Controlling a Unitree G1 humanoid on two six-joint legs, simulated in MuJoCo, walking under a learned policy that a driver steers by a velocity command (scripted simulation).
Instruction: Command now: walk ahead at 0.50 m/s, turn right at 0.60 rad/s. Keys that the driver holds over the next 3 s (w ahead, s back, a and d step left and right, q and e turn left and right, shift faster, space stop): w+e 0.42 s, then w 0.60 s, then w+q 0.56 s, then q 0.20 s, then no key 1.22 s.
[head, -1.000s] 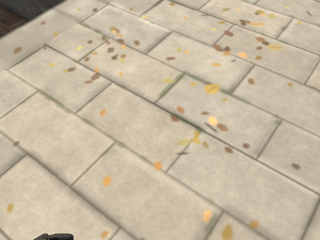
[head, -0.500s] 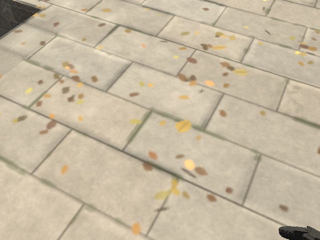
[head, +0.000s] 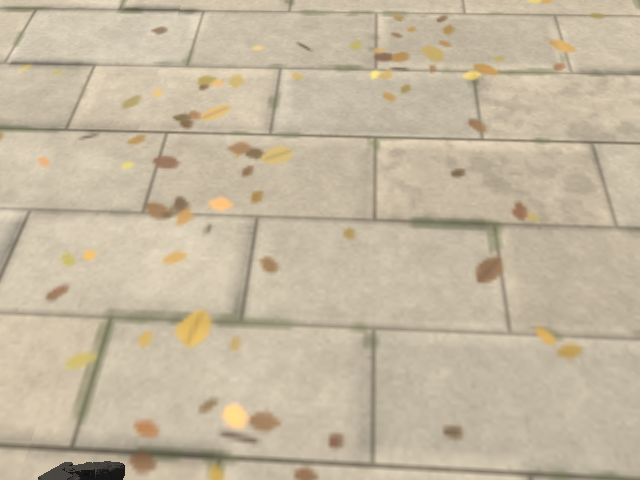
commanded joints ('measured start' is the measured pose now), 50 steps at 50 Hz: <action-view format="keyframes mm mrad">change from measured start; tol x32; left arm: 1 186 158 47 -19 4 -28 6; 23 386 40 -5 36 -16 -20 61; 42 -149 40 -16 -46 1 -50 0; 50 204 127 18 65 15 -42 21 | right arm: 1 -88 -122 -14 -134 -2 -65 0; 50 14 -124 3 -66 19 -39 10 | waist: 1 94 -29 -188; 20 27 -131 -101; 23 -10 343 -419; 27 6 72 -60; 50 128 -119 -205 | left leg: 1 -544 27 -107 148 110 32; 20 -60 -81 -86 -662 423 43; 23 622 352 -850 -773 54 309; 28 126 163 -377 -890 242 215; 45 198 128 -57 -639 861 142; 48 -494 -81 -112 151 -90 31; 50 -553 18 -90 146 60 50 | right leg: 1 567 -280 529 -359 -29 -207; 19 360 -183 456 -246 142 -96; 25 -298 -46 197 658 -253 76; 45 273 -33 -19 -186 117 -3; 47 897 -412 561 -207 17 -217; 50 638 -351 482 -356 -70 -175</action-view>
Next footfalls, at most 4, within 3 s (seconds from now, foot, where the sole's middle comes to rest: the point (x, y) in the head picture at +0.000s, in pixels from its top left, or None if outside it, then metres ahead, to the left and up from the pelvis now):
0.42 left None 0.43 0.10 -0.76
0.92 right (445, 392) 0.59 -0.24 -0.76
1.46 left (365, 256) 0.95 -0.10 -0.76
1.88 right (430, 182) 1.18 -0.29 -0.76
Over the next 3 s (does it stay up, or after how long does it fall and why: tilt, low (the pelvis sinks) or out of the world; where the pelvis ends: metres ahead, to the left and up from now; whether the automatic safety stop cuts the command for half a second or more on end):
stays up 1.10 -0.17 0.02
